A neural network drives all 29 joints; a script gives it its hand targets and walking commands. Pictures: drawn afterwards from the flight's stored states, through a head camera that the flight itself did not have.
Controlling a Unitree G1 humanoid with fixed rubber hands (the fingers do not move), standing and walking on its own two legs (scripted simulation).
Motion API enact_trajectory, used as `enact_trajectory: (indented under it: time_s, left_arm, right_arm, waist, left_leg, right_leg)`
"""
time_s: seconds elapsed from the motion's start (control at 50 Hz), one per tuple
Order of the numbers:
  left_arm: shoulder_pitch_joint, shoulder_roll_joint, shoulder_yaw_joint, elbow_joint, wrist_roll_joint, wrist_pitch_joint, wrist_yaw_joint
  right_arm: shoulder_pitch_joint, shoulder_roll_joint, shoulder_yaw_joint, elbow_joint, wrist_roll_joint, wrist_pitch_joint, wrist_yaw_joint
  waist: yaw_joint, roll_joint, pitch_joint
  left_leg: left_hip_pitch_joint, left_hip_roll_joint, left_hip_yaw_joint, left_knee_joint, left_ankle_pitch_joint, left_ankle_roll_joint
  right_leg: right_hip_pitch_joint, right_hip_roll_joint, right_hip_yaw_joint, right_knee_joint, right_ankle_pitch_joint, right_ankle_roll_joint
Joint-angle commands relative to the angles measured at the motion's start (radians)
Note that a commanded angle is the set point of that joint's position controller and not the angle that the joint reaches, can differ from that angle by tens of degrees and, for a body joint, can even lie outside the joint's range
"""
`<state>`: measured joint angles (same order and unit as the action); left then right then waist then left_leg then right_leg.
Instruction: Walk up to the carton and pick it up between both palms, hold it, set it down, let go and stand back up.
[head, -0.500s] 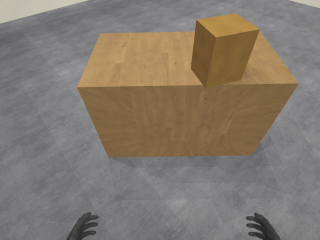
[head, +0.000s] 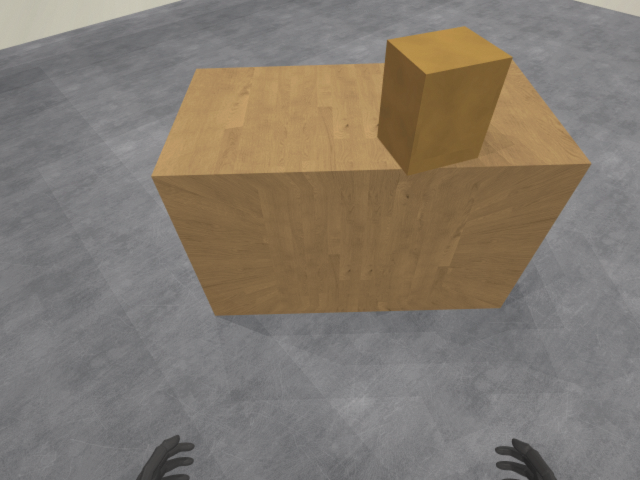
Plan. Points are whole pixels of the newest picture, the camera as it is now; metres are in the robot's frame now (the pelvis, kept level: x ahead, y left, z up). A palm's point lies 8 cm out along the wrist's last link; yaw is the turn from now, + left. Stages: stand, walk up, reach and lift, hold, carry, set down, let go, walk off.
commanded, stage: stand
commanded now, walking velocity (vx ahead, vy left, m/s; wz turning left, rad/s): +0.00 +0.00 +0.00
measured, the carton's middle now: (435, 102) +0.87 -0.23 +0.01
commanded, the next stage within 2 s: walk up in 0.68 s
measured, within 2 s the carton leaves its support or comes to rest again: neither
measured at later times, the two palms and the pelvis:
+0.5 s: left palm out of the picture +0.12 +0.25 -0.09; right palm out of the picture +0.11 -0.25 -0.09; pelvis +0.00 +0.00 +0.00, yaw +0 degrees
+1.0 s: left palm out of the picture +0.13 +0.24 -0.09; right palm out of the picture +0.07 -0.29 -0.09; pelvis +0.02 -0.02 +0.00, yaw -4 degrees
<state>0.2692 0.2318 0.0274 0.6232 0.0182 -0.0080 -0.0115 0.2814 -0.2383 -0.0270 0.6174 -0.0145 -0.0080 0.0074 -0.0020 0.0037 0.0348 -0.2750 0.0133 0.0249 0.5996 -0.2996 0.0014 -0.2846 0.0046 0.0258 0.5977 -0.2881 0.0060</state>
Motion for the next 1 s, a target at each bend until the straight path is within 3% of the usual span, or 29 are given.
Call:
enact_trajectory:
  time_s: [0.0,0.52,0.84,0.86,0.88,0.9,0.92,0.94,0.98]
  left_arm:
    - [-0.013,0.122,0.036,-0.094,-0.002,-0.021,0.004]
    - [-0.007,0.126,0.031,-0.071,-0.004,-0.016,0.009]
    - [-0.008,0.133,0.028,-0.057,-0.006,-0.014,0.009]
    - [0.032,0.157,0.051,-0.067,0.037,-0.004,-0.023]
    - [-0.016,0.124,0.049,-0.098,0.048,0.004,-0.037]
    - [-0.062,0.11,0.048,-0.125,0.051,0.009,-0.047]
    - [-0.064,0.129,0.056,-0.129,0.049,0.014,-0.054]
    - [-0.048,0.138,0.065,-0.132,0.048,0.014,-0.058]
    - [-0.012,0.125,0.072,-0.121,0.045,0.009,-0.07]
  right_arm:
    - [-0.017,-0.123,-0.034,-0.089,0.001,-0.021,-0.004]
    - [0.0,-0.128,-0.029,-0.069,0.003,-0.019,-0.008]
    - [0.009,-0.133,-0.028,-0.058,0.002,-0.017,-0.009]
    - [0.169,-0.175,-0.077,-0.043,-0.045,-0.03,-0.013]
    - [0.225,-0.248,-0.102,-0.018,-0.061,-0.036,-0.022]
    - [0.235,-0.268,-0.108,-0.004,-0.068,-0.04,-0.037]
    - [0.219,-0.249,-0.1,0.012,-0.07,-0.049,-0.05]
    - [0.183,-0.234,-0.089,0.017,-0.071,-0.061,-0.056]
    - [0.111,-0.227,-0.082,0.027,-0.066,-0.077,-0.055]
  waist:
    - [0.001,-0.004,-0.035]
    - [0.001,-0.005,-0.039]
    - [0.001,-0.006,-0.03]
    - [-0.029,-0.007,-0.097]
    - [-0.072,0.089,0.018]
    - [-0.105,0.114,0.113]
    - [-0.094,0.059,0.146]
    - [-0.069,0.035,0.139]
    - [-0.035,0.095,0.085]
  left_leg:
    - [-0.018,0.079,-0.099,-0.129,0.035,0.033]
    - [0.014,0.083,-0.091,-0.129,0.101,0.035]
    - [0.013,0.083,-0.087,-0.142,0.078,0.034]
    - [0.169,0.136,-0.191,-0.181,-0.39,0.105]
    - [0.229,0.296,-0.413,-0.318,-0.579,0.2]
    - [0.231,0.438,-0.576,-0.404,-0.593,0.293]
    - [0.202,0.46,-0.582,-0.418,-0.556,0.311]
    - [0.175,0.436,-0.523,-0.416,-0.495,0.286]
    - [0.139,0.354,-0.347,-0.416,-0.366,0.229]
  right_leg:
    - [0.008,-0.075,0.076,-0.101,0.072,-0.032]
    - [0.012,-0.078,0.084,-0.105,0.128,-0.033]
    - [0.012,-0.074,0.09,-0.113,0.113,-0.03]
    - [-0.105,-0.011,0.054,0.031,-0.318,-0.052]
    - [-0.339,0.022,-0.042,0.199,-0.306,-0.026]
    - [-0.507,-0.042,0.008,0.355,-0.268,-0.018]
    - [-0.553,-0.097,0.074,0.424,-0.212,-0.014]
    - [-0.543,-0.121,0.1,0.429,-0.15,-0.005]
    - [-0.435,-0.123,0.061,0.373,-0.086,0.014]
